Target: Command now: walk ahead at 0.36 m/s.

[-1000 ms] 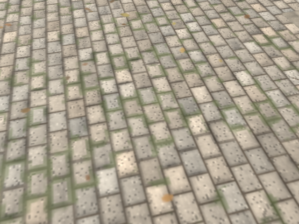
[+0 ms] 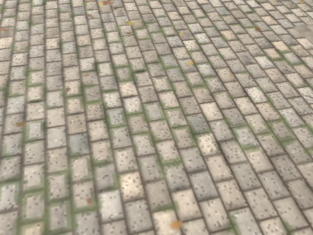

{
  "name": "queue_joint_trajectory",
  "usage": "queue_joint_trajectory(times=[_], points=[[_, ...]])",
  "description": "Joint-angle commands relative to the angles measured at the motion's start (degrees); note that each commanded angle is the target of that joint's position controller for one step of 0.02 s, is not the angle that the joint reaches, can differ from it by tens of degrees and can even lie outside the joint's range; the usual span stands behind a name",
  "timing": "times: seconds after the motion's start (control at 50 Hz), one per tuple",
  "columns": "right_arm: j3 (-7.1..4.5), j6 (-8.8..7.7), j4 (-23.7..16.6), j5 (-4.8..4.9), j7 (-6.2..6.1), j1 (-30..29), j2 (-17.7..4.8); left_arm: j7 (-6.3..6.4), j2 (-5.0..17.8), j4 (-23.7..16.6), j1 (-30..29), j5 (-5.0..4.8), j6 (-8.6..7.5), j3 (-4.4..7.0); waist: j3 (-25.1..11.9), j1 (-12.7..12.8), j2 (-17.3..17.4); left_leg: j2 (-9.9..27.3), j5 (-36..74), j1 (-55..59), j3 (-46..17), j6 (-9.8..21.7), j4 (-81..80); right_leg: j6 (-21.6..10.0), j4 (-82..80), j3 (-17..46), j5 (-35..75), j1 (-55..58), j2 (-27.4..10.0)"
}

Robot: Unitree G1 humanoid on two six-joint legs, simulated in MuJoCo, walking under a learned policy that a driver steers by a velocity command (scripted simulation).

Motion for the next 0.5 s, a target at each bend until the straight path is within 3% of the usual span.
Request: queue_joint_trajectory(times=[0.02, 0.06, 0.08, 0.1, 0.16, 0.2, 0.3, 0.34, 0.36, 0.38, 0.4, 0.42, 0.44, 0.46, 0.48, 0.5], points=[[-0.6, -1.39, -0.2, -0.59, 0.54, 9.1, -6.8, -1.05, 3.3, -7.0, -6.6, -0.82, -3.62, 0.33, 7.9, -2.3, 7.8, 21.6, -7.7, 16.8, -35.4, 11.1, -24.5, -3.3, 22.4, 2.7, 4.9, -33.3, -2.8], [0.35, -0.88, -1.5, -0.63, 0.78, 6.2, -4.9, -1.38, 5.7, -7.1, -8.5, 0.38, -4.02, 1.67, 8.0, -1.0, 5.9, 16.6, 4.1, 15.7, -22.8, 7.7, -25.5, -3.6, 16.3, 0.6, 12.7, -31.8, -5.9], [0.79, -0.35, -1.3, -0.83, 0.62, 7.6, -3.7, -1.74, 6.0, -7.2, -9.1, 0.54, -3.81, 2.1, 7.1, -1.1, 6.9, 14.5, 9.4, 15.6, -18.3, 6.6, -25.7, -3.0, 13.9, -0.7, 14.5, -30.0, -6.3], [0.92, 0.04, -1.0, -0.98, 0.29, 9.5, -3.7, -2.1, 4.8, -7.2, -9.7, 0.55, -3.46, 2.06, 6.6, -1.3, 7.3, 13.6, 14.1, 15.9, -15.6, 6.4, -25.7, -2.3, 12.1, -2.1, 15.6, -29.6, -6.3], [0.64, 0.82, -1.5, -1.3, -0.92, 11.2, -6.6, -2.45, 2.0, -10.2, -17.0, 0.81, -2.7, 1.2, 7.7, -2.1, 5.9, 13.5, 19.9, 14.2, -11.9, 7.6, -27.0, 0.3, 2.6, -4.1, 19.3, -31.0, -6.1], [0.44, 1.15, -2.4, -1.38, -1.5, 10.7, -8.1, -2.66, 1.2, -12.6, -23.2, 0.86, -2.8, 0.51, 8.8, -3.1, 6.2, 12.8, 19.6, 10.9, -9.8, 7.5, -28.1, 1.2, -6.7, -5.3, 23.4, -27.9, -4.8], [-0.43, 1.13, -2.3, -0.09, -1.76, 12.7, -9.4, -3.81, 3.4, -15.7, -30.0, 0.33, -2.96, 0.34, 10.5, -3.0, 7.3, 15.2, 21.1, 12.7, -7.6, 7.0, -28.4, -0.4, -17.2, -5.6, 27.5, -22.6, -3.0], [-0.89, 1.5, -2.6, -0.15, -1.75, 11.6, -10.2, -4.24, 5.2, -16.0, -28.6, 0.4, -3.33, 0.98, 8.4, -0.7, 7.6, 16.3, 30.9, 16.8, -6.4, 5.8, -24.2, -2.2, -19.3, -5.8, 25.5, -19.0, -1.9], [-1.19, 1.8, -3.0, -0.45, -1.7, 10.8, -10.9, -4.24, 6.7, -15.4, -25.5, 0.43, -3.44, 1.72, 5.3, 1.4, 8.8, 16.3, 41.8, 18.1, -5.6, 5.1, -19.6, -3.3, -18.9, -6.9, 24.1, -13.7, -0.2], [-1.27, 2.31, -3.3, -0.88, -1.62, 9.8, -11.1, -4.03, 8.7, -13.4, -18.3, 0.34, -3.37, 2.92, 0.5, 5.4, 9.5, 15.0, 51.7, 17.5, -4.0, 4.0, -10.6, -4.6, -18.3, -8.1, 22.9, -4.4, 1.9], [-0.91, 2.64, -4.1, -1.25, -1.5, 8.9, -10.5, -3.62, 11.1, -10.4, -8.1, 0.13, -3.07, 4.31, -5.6, 10.1, 9.2, 12.4, 52.3, 11.7, -2.3, 2.2, 2.0, -6.3, -18.2, -7.3, 22.7, 9.6, 1.6], [0.22, 2.45, -5.7, -1.89, -1.19, 11.0, -7.1, -3.01, 15.9, -8.4, 1.1, 1.16, -2.67, 5.51, -13.9, 11.0, -0.1, 7.2, 32.0, -4.7, -0.2, 0.1, 22.5, -11.1, -19.6, 10.4, 14.9, 28.2, -11.4], [2.32, 0.88, -5.4, -0.99, -0.57, 17.2, 1.0, -3.7, 17.2, -7.6, 3.1, 1.99, -2.74, 5.25, -22.6, 6.9, -14.6, -2.7, -11.6, -19.4, -6.4, -1.9, 39.5, -18.7, -31.4, 39.5, 2.2, 38.9, -22.7], [0.79, -0.71, -6.3, 0.72, -0.34, 11.5, -5.4, -3.82, 11.8, -7.9, -1.2, 1.53, -3.08, 3.76, -15.6, 7.3, -9.5, 0.6, -11.2, -25.2, -11.3, -0.4, 45.9, -15.4, -35.9, 39.9, 0.2, 33.5, -20.2], [-0.06, -1.6, -8.3, 1.85, -0.32, 5.6, -8.5, -3.76, 9.4, -8.9, -7.0, 1.25, -3.35, 3.03, -7.0, 5.8, -5.9, 3.5, -6.0, -27.8, -9.3, 0.6, 45.8, -13.0, -36.2, 29.8, 6.0, 24.3, -18.8], [-0.28, -1.92, -8.8, 1.46, -0.87, 2.7, -8.8, -3.91, 8.3, -9.9, -12.1, 1.59, -3.62, 2.58, -4.0, 3.8, 0.2, 6.6, -0.2, -24.6, -8.4, 0.8, 42.8, -11.7, -37.3, 22.4, 14.4, 15.4, -17.0]])
Keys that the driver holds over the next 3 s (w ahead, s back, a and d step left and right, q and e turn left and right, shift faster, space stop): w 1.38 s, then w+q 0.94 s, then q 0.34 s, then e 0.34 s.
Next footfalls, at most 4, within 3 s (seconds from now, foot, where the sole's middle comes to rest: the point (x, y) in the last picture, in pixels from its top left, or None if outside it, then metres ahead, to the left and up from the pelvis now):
0.40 right None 0.39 -0.15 -0.77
0.96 left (137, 195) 0.71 0.08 -0.77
1.52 right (184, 142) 1.03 -0.16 -0.77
2.08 left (130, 109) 1.26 0.14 -0.77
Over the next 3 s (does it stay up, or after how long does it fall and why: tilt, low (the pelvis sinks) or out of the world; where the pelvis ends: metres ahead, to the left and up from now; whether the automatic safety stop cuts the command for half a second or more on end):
stays up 1.43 0.14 0.00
